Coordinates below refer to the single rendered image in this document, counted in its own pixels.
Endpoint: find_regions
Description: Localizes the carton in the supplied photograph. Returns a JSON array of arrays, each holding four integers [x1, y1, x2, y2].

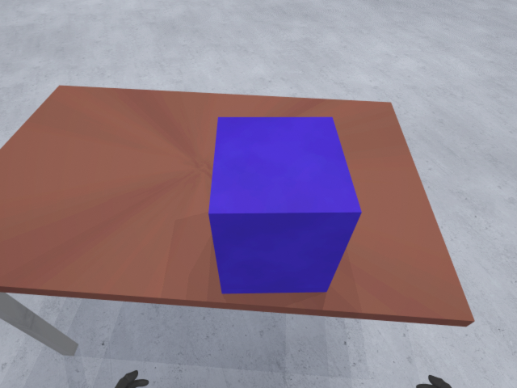
[[208, 117, 362, 293]]

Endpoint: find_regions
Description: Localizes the table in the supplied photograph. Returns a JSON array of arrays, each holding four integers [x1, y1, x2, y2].
[[0, 85, 475, 356]]

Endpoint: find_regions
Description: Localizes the robot left hand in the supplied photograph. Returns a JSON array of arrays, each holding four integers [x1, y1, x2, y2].
[[115, 370, 149, 388]]

